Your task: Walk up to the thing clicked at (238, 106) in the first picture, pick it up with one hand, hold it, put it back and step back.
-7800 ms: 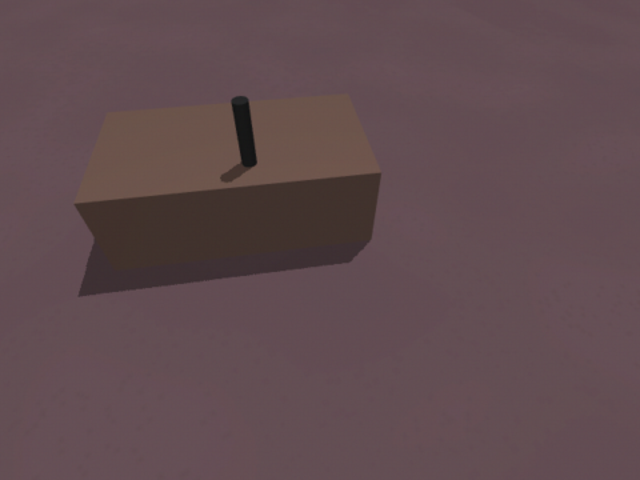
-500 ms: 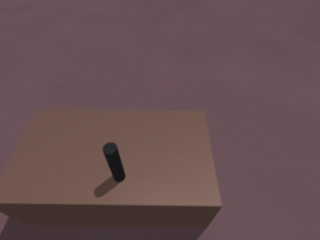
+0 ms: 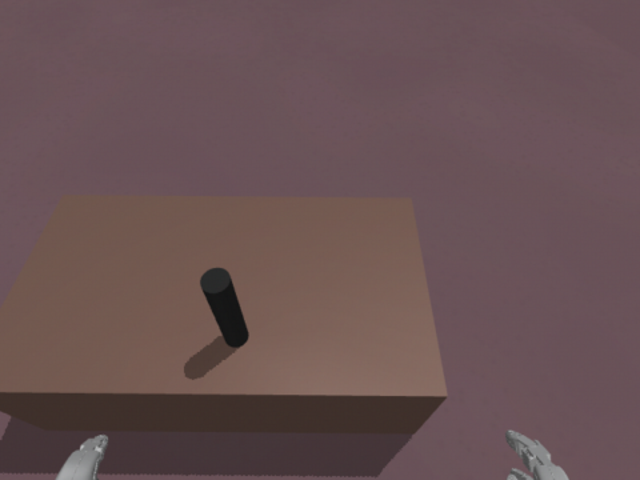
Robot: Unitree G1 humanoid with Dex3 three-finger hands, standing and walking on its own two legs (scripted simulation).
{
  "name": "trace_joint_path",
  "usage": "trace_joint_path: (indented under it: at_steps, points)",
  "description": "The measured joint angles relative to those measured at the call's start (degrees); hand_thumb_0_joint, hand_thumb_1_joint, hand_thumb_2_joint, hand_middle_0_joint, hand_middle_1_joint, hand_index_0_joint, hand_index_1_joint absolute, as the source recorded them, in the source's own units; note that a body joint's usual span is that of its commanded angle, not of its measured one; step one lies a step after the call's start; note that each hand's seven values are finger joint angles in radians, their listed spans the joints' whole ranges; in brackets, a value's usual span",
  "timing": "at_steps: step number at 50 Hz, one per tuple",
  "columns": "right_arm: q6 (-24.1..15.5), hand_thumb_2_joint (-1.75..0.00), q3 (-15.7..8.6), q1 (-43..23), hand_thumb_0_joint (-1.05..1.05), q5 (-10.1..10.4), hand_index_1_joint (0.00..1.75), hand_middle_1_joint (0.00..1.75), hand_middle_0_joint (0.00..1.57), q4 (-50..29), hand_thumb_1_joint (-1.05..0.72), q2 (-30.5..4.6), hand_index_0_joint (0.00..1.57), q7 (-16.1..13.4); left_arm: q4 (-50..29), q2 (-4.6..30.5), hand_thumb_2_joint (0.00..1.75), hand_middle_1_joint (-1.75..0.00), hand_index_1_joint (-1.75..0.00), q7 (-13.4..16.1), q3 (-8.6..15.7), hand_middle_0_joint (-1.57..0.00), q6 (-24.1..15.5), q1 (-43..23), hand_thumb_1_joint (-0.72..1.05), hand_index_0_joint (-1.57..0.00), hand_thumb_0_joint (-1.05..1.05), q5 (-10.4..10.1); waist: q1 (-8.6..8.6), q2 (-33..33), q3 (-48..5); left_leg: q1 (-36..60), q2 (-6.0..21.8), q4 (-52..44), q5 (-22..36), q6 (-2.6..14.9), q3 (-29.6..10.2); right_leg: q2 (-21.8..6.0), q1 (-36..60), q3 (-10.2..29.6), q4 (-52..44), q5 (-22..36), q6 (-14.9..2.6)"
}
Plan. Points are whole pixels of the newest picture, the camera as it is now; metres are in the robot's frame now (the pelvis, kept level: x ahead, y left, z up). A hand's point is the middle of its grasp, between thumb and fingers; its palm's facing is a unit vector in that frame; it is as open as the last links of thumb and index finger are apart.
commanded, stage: go down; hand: left
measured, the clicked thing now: (227, 311) +0.47 +0.21 -0.28
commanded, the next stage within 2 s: none
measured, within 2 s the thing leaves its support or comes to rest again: neither
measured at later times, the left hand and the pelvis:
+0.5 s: hand out of the picture +0.15 +0.27 -0.12, palm faces +0.04 -0.94 -0.33, open 17.4 cm; pelvis +0.01 +0.00 -0.03, yaw +1 degrees
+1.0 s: hand out of the picture +0.13 +0.28 -0.12, palm faces +0.07 -0.94 -0.33, open 17.5 cm; pelvis -0.01 +0.00 -0.05, yaw +2 degrees
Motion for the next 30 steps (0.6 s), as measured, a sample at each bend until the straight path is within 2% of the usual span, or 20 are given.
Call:
trace_joint_path:
  at_steps: [8, 17, 30]
  points:
    - [-1.46, -0.89, 0.16, -0.88, 0.01, -0.66, 0.30, 0.30, 0.20, -1.25, -0.89, 0.14, 0.21, -1.60, -8.57, 0.76, 0.06, -0.06, -0.05, -1.10, 0.66, -0.08, 2.64, 3.87, -0.45, -0.08, -0.01, 0.67, -0.06, -0.15, -2.13, -3.28, 0.29, 5.21, -3.19, -0.19, -0.97, 0.18, -2.55, -0.79, 4.33, -2.99, -0.05]
    - [-2.23, -0.89, 0.44, -0.41, 0.01, -0.92, 0.29, 0.30, 0.20, -3.02, -0.87, 0.33, 0.21, -2.85, -14.76, 1.71, 0.04, -0.06, -0.05, -2.85, 0.80, -0.08, 7.44, 7.01, -0.51, -0.08, -0.01, -0.31, -0.49, 0.93, -4.33, -6.92, 0.44, 10.03, -5.72, -0.21, -1.65, 0.26, -5.76, -1.27, 8.69, -5.45, -0.04]
    - [-3.66, -0.89, 0.65, 1.22, 0.01, -0.78, 0.29, 0.30, 0.20, -4.91, -0.88, 0.97, 0.21, -4.81, -24.30, 2.21, 0.06, -0.07, -0.07, -3.56, 2.40, -0.09, 10.31, 11.44, -0.56, -0.08, -0.01, -1.46, -0.44, 1.19, -5.82, -13.52, 0.61, 17.09, -8.22, -0.40, -2.49, 0.32, -12.13, -1.73, 15.75, -8.15, -0.27]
